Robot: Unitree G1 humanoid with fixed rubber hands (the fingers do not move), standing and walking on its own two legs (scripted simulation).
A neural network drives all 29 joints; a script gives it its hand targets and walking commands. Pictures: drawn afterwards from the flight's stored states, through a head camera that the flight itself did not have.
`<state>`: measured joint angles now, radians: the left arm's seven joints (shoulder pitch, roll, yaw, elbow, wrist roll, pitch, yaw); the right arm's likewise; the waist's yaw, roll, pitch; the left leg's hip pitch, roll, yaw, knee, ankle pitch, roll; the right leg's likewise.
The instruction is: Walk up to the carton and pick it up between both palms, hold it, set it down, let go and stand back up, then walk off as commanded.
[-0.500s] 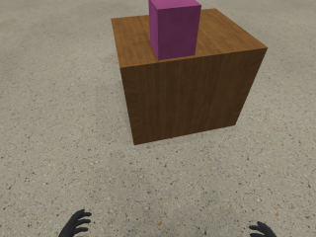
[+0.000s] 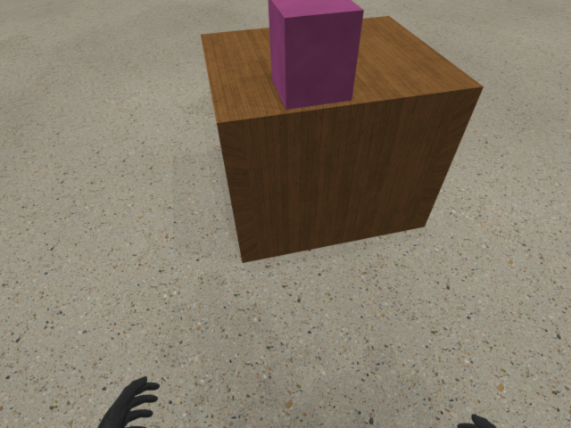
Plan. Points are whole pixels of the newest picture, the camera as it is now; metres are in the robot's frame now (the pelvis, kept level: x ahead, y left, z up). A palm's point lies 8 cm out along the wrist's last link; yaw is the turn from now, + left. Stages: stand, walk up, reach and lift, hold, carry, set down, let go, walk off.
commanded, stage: stand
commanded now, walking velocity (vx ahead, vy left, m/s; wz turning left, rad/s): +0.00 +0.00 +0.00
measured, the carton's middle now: (311, 50) +1.13 -0.02 +0.06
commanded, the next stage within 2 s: walk up in 1.92 s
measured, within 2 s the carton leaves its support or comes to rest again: neither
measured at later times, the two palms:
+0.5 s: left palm out of the picture +0.13 +0.27 -0.07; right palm out of the picture +0.10 -0.27 -0.10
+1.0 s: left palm out of the picture +0.11 +0.27 -0.08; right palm out of the picture +0.08 -0.27 -0.11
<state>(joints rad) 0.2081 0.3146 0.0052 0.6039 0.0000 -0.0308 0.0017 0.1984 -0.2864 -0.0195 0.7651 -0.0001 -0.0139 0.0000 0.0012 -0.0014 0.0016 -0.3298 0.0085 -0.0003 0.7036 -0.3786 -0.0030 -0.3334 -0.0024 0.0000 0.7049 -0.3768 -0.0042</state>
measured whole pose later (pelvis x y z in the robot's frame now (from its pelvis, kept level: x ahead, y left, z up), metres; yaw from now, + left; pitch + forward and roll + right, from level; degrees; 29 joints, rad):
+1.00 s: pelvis -0.02 +0.00 +0.00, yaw +0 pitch -2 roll +0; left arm 0.21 0.33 0.01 0.71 0.00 -0.03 0.00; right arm 0.19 -0.29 -0.02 0.89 0.00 -0.02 0.00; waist 0.00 0.00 0.00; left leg -0.32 0.01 0.00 0.70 -0.35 0.00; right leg -0.32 0.00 0.00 0.70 -0.34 0.00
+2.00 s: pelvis -0.03 +0.00 +0.01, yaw +0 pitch -4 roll +0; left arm 0.20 0.33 0.01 0.82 0.00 -0.02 0.00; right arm 0.14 -0.29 -0.02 1.03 0.00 -0.02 0.00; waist 0.00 0.00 0.02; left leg -0.25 0.01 0.00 0.60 -0.29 -0.01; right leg -0.26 0.00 0.00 0.61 -0.29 0.00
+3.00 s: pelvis +0.21 -0.05 +0.00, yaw +3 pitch -3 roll +0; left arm 0.34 0.43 0.07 0.83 0.00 -0.02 -0.04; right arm 0.24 -0.39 -0.07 0.80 0.00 -0.08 0.03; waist 0.04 -0.04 0.07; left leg -0.39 -0.03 0.04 0.67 -0.24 0.06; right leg -0.24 0.02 -0.02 1.03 -0.52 -0.05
